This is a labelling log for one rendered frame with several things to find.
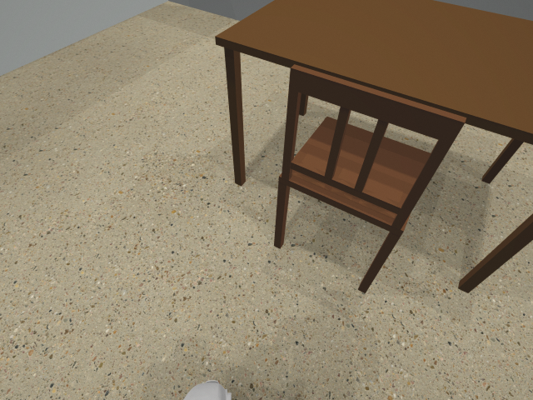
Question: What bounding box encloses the left robot thigh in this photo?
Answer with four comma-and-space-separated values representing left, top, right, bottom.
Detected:
183, 382, 232, 400

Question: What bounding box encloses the chair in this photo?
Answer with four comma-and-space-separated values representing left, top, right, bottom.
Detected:
274, 64, 466, 293

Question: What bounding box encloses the table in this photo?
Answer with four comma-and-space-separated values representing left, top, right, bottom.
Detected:
215, 0, 533, 293

